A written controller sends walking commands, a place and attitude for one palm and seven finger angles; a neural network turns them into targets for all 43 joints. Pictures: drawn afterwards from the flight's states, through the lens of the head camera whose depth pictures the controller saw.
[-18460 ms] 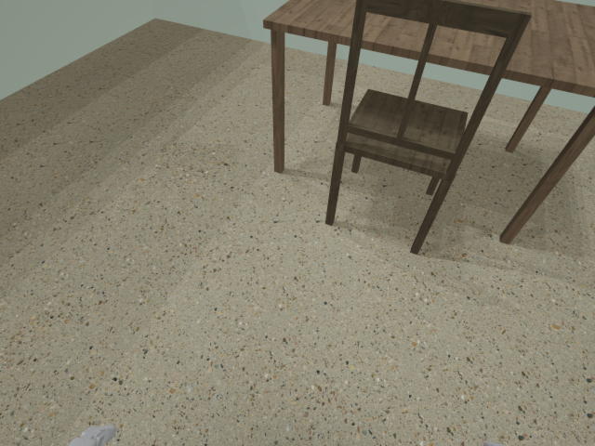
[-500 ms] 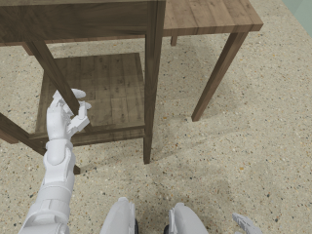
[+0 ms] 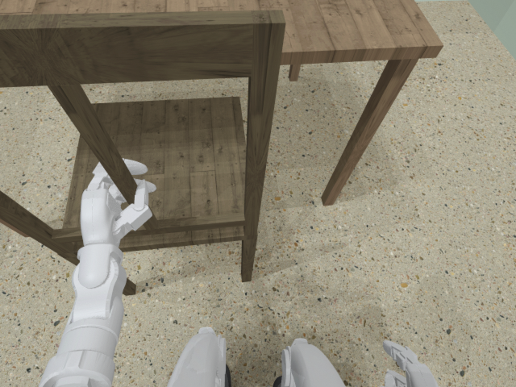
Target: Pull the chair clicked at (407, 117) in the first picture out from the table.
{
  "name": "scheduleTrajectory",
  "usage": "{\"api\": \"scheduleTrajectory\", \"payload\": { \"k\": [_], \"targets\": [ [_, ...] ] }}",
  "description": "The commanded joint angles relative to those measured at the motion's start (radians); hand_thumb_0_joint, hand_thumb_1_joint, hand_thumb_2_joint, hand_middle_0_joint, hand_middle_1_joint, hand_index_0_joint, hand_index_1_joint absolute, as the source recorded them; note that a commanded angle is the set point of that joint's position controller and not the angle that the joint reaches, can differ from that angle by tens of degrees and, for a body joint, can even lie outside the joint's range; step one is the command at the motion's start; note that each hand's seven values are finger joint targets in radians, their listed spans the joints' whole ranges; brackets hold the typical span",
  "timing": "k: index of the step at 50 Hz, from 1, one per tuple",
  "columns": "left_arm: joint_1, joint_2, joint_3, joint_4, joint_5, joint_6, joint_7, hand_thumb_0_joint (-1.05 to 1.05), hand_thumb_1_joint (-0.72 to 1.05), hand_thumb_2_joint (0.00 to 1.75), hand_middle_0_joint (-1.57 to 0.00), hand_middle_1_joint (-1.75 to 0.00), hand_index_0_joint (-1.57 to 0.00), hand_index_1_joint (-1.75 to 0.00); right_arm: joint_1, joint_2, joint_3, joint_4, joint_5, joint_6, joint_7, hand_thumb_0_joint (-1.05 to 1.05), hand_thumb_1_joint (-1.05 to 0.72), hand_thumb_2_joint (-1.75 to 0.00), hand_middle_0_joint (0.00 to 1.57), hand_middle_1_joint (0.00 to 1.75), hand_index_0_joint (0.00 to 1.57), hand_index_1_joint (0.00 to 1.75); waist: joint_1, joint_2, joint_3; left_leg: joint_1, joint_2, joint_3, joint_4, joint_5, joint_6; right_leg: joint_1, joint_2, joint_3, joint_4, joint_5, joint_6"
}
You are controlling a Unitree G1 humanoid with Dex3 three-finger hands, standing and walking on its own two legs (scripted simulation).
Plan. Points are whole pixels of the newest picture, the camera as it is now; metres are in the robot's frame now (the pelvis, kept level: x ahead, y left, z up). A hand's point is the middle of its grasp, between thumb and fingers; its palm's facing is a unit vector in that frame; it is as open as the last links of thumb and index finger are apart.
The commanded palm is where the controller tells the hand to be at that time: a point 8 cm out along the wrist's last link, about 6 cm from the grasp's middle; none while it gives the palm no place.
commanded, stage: step backward, pulling the chair out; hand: left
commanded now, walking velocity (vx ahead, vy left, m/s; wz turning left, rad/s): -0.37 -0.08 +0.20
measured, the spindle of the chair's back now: (121, 176) +0.41 +0.21 +0.05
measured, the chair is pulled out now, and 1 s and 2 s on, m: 0.03 0.15 0.31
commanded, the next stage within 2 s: none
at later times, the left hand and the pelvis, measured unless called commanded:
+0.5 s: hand (154, 220) +0.35 +0.16 +0.04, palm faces +0.08 -0.99 -0.15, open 5.1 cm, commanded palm +0.32 +0.21 +0.04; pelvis +0.00 +0.01 +0.10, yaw +1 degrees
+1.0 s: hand (155, 273) +0.27 +0.14 +0.04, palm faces +0.05 -0.99 -0.15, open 5.2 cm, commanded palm +0.27 +0.20 +0.04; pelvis -0.05 +0.00 +0.10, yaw +4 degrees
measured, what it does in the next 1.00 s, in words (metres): rises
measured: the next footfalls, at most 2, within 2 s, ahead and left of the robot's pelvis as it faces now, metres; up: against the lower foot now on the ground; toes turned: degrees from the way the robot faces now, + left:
right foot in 1.32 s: -0.07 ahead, -0.20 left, +0.00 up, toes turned +6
left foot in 1.54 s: -0.06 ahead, +0.08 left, +0.00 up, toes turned +5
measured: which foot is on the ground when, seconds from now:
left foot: down 0.00-1.00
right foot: down 0.00-1.00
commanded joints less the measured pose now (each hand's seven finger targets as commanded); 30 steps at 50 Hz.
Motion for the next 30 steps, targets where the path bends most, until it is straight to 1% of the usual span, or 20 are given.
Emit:
{"api": "scheduleTrajectory", "payload": {
  "k": [1, 2, 3, 4, 5, 6, 7, 8, 10, 11, 12, 14, 16, 19, 21, 22, 24, 26, 27, 30],
  "targets": [
    [-0.401, 0.454, 0.100, -0.373, 0.113, 0.052, 0.084, 0.00, 0.90, 0.90, -0.50, -1.45, -0.50, -1.45, 0.133, -0.164, -0.063, -0.146, 0.047, 0.042, -0.042, 0.00, -0.90, -0.90, 0.20, 0.30, 0.20, 0.30, 0.033, 0.128, -0.623, 0.701, 0.018, -0.086, -0.334, 0.362, -0.014, 0.501, -0.066, 0.155, -0.348, 0.393, 0.001],
    [-0.412, 0.399, 0.059, -0.399, 0.115, 0.116, 0.120, 0.00, 0.90, 0.90, -0.50, -1.45, -0.50, -1.45, 0.155, -0.147, -0.057, -0.172, 0.053, 0.056, -0.069, 0.00, -0.90, -0.90, 0.20, 0.30, 0.20, 0.30, 0.013, 0.161, -0.588, 0.781, 0.001, -0.080, -0.376, 0.426, -0.013, 0.545, -0.057, 0.133, -0.393, 0.529, 0.001],
    [-0.318, 0.329, 0.026, -0.323, 0.118, 0.176, 0.137, 0.00, 0.90, 0.90, -0.50, -1.45, -0.50, -1.45, 0.120, -0.145, -0.052, -0.165, 0.056, 0.065, -0.086, 0.00, -0.90, -0.90, 0.20, 0.30, 0.20, 0.30, 0.009, 0.164, -0.528, 0.789, 0.011, -0.095, -0.405, 0.463, -0.015, 0.512, -0.061, 0.120, -0.400, 0.575, 0.006],
    [-0.238, 0.242, -0.032, -0.217, 0.121, 0.228, 0.143, 0.00, 0.90, 0.90, -0.50, -1.45, -0.50, -1.45, 0.108, -0.138, -0.045, -0.153, 0.056, 0.076, -0.097, 0.00, -0.90, -0.90, 0.20, 0.30, 0.20, 0.30, -0.001, 0.126, -0.433, 0.749, 0.024, -0.110, -0.436, 0.464, -0.010, 0.501, -0.064, 0.110, -0.415, 0.569, 0.017],
    [-0.207, 0.195, -0.071, -0.122, 0.124, 0.265, 0.146, 0.00, 0.90, 0.90, -0.50, -1.45, -0.50, -1.45, 0.102, -0.142, -0.039, -0.133, 0.055, 0.086, -0.107, 0.00, -0.90, -0.90, 0.20, 0.30, 0.20, 0.30, -0.004, 0.087, -0.347, 0.712, 0.046, -0.143, -0.489, 0.430, -0.006, 0.498, -0.066, 0.098, -0.427, 0.532, 0.022],
    [-0.210, 0.174, -0.095, -0.070, 0.124, 0.288, 0.149, 0.00, 0.90, 0.90, -0.50, -1.45, -0.50, -1.45, 0.095, -0.144, -0.035, -0.122, 0.053, 0.093, -0.117, 0.00, -0.90, -0.90, 0.20, 0.30, 0.20, 0.30, -0.008, 0.066, -0.277, 0.680, 0.063, -0.159, -0.528, 0.411, 0.005, 0.519, -0.070, 0.096, -0.449, 0.517, 0.031],
    [-0.256, 0.175, -0.101, -0.035, 0.125, 0.300, 0.151, 0.00, 0.90, 0.90, -0.50, -1.45, -0.50, -1.45, 0.092, -0.147, -0.032, -0.113, 0.054, 0.094, -0.125, 0.00, -0.90, -0.90, 0.20, 0.30, 0.20, 0.30, -0.007, 0.031, -0.248, 0.672, 0.068, -0.156, -0.551, 0.416, 0.009, 0.559, -0.075, 0.096, -0.484, 0.523, 0.040],
    [-0.284, 0.186, -0.094, 0.019, 0.124, 0.302, 0.158, 0.00, 0.90, 0.90, -0.50, -1.45, -0.50, -1.45, 0.094, -0.151, -0.028, -0.099, 0.056, 0.094, -0.132, 0.00, -0.90, -0.90, 0.20, 0.30, 0.20, 0.30, -0.006, 0.027, -0.225, 0.693, 0.080, -0.166, -0.575, 0.463, 0.012, 0.581, -0.080, 0.098, -0.507, 0.548, 0.044],
    [-0.333, 0.187, -0.098, 0.107, 0.126, 0.293, 0.159, 0.00, 0.90, 0.90, -0.50, -1.45, -0.50, -1.45, 0.100, -0.155, -0.026, -0.076, 0.052, 0.091, -0.138, 0.00, -0.90, -0.90, 0.20, 0.30, 0.20, 0.30, -0.002, 0.034, -0.212, 0.737, 0.096, -0.174, -0.604, 0.580, 0.015, 0.628, -0.090, 0.104, -0.549, 0.605, 0.052],
    [-0.347, 0.180, -0.110, 0.140, 0.127, 0.286, 0.156, 0.00, 0.90, 0.90, -0.50, -1.45, -0.50, -1.45, 0.105, -0.156, -0.026, -0.068, 0.051, 0.092, -0.140, 0.00, -0.90, -0.90, 0.20, 0.30, 0.20, 0.30, -0.001, 0.063, -0.205, 0.766, 0.104, -0.183, -0.618, 0.638, 0.014, 0.641, -0.093, 0.105, -0.564, 0.621, 0.049],
    [-0.375, 0.196, -0.103, 0.154, 0.131, 0.277, 0.155, 0.00, 0.90, 0.90, -0.50, -1.45, -0.50, -1.45, 0.101, -0.159, -0.030, -0.064, 0.050, 0.093, -0.141, 0.00, -0.90, -0.90, 0.20, 0.30, 0.20, 0.30, 0.002, 0.105, -0.200, 0.799, 0.108, -0.186, -0.629, 0.698, 0.013, 0.652, -0.097, 0.107, -0.578, 0.637, 0.046],
    [-0.374, 0.165, -0.127, 0.209, 0.132, 0.267, 0.145, 0.00, 0.90, 0.90, -0.50, -1.45, -0.50, -1.45, 0.108, -0.151, -0.031, -0.053, 0.046, 0.097, -0.140, 0.00, -0.90, -0.90, 0.20, 0.30, 0.20, 0.30, 0.003, 0.139, -0.196, 0.870, 0.124, -0.211, -0.651, 0.802, 0.014, 0.654, -0.091, 0.100, -0.593, 0.613, 0.037],
    [-0.375, 0.150, -0.144, 0.229, 0.129, 0.261, 0.132, 0.00, 0.90, 0.90, -0.50, -1.45, -0.50, -1.45, 0.098, -0.148, -0.033, -0.051, 0.044, 0.099, -0.137, 0.00, -0.90, -0.90, 0.20, 0.30, 0.20, 0.30, 0.006, 0.139, -0.185, 0.905, 0.141, -0.232, -0.680, 0.835, 0.017, 0.663, -0.082, 0.099, -0.610, 0.569, 0.032],
    [-0.349, 0.141, -0.148, 0.213, 0.127, 0.254, 0.121, 0.00, 0.90, 0.90, -0.50, -1.45, -0.50, -1.45, 0.081, -0.145, -0.037, -0.053, 0.039, 0.096, -0.133, 0.00, -0.90, -0.90, 0.20, 0.30, 0.20, 0.30, 0.014, 0.156, -0.202, 0.959, 0.155, -0.240, -0.703, 0.891, 0.017, 0.686, -0.079, 0.102, -0.628, 0.549, 0.027],
    [-0.330, 0.135, -0.150, 0.197, 0.121, 0.249, 0.116, 0.00, 0.90, 0.90, -0.50, -1.45, -0.50, -1.45, 0.063, -0.143, -0.039, -0.057, 0.039, 0.090, -0.130, 0.00, -0.90, -0.90, 0.20, 0.30, 0.20, 0.30, 0.019, 0.137, -0.201, 0.956, 0.164, -0.245, -0.725, 0.849, 0.020, 0.711, -0.077, 0.106, -0.641, 0.513, 0.023],
    [-0.311, 0.151, -0.135, 0.188, 0.121, 0.249, 0.116, 0.00, 0.90, 0.90, -0.50, -1.45, -0.50, -1.45, 0.060, -0.148, -0.042, -0.059, 0.038, 0.088, -0.132, 0.00, -0.90, -0.90, 0.20, 0.30, 0.20, 0.30, 0.023, 0.135, -0.208, 0.961, 0.166, -0.248, -0.731, 0.851, 0.020, 0.725, -0.075, 0.103, -0.644, 0.519, 0.021],
    [-0.309, 0.126, -0.155, 0.166, 0.118, 0.246, 0.112, 0.00, 0.90, 0.90, -0.50, -1.45, -0.50, -1.45, 0.047, -0.141, -0.040, -0.062, 0.038, 0.080, -0.130, 0.00, -0.90, -0.90, 0.20, 0.30, 0.20, 0.30, 0.021, 0.121, -0.201, 0.966, 0.173, -0.241, -0.747, 0.812, 0.022, 0.734, -0.075, 0.106, -0.654, 0.497, 0.022],
    [-0.313, 0.135, -0.149, 0.159, 0.117, 0.244, 0.112, 0.00, 0.90, 0.90, -0.50, -1.45, -0.50, -1.45, 0.036, -0.142, -0.041, -0.060, 0.037, 0.071, -0.132, 0.00, -0.90, -0.90, 0.20, 0.30, 0.20, 0.30, 0.023, 0.100, -0.189, 0.928, 0.171, -0.236, -0.761, 0.741, 0.024, 0.770, -0.079, 0.112, -0.672, 0.510, 0.020],
    [-0.311, 0.160, -0.131, 0.170, 0.115, 0.247, 0.115, 0.00, 0.90, 0.90, -0.50, -1.45, -0.50, -1.45, 0.039, -0.151, -0.045, -0.055, 0.041, 0.067, -0.136, 0.00, -0.90, -0.90, 0.20, 0.30, 0.20, 0.30, 0.026, 0.083, -0.184, 0.911, 0.169, -0.238, -0.764, 0.713, 0.023, 0.787, -0.079, 0.114, -0.677, 0.515, 0.016],
    [-0.362, 0.144, -0.158, 0.175, 0.112, 0.241, 0.118, 0.00, 0.90, 0.90, -0.50, -1.45, -0.50, -1.45, 0.025, -0.142, -0.040, -0.037, 0.046, 0.047, -0.138, 0.00, -0.90, -0.90, 0.20, 0.30, 0.20, 0.30, 0.023, 0.075, -0.154, 0.865, 0.149, -0.208, -0.774, 0.571, 0.020, 0.799, -0.099, 0.133, -0.710, 0.500, 0.020]
  ]
}}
